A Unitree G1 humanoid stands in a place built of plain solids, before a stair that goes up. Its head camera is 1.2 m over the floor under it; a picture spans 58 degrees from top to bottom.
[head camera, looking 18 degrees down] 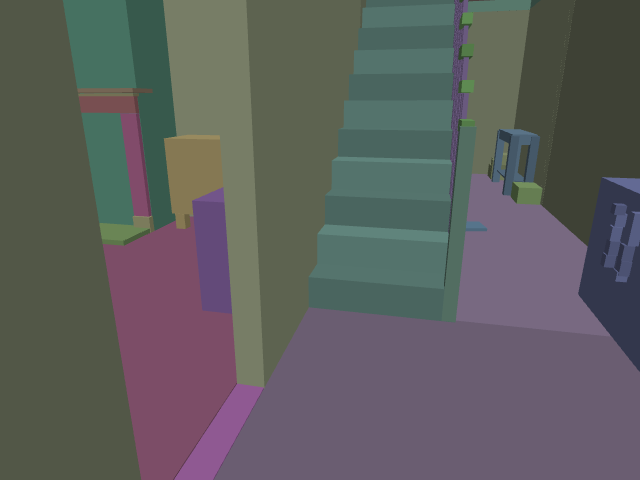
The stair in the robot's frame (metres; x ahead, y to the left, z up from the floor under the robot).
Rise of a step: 0.20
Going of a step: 0.23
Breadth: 0.85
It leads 13 degrees to the right of straight ahead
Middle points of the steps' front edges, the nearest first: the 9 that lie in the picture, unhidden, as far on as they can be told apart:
2.28 -0.34 0.20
2.50 -0.40 0.40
2.72 -0.45 0.60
2.94 -0.50 0.80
3.16 -0.55 0.99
3.38 -0.60 1.19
3.61 -0.65 1.39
3.83 -0.70 1.59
4.05 -0.75 1.79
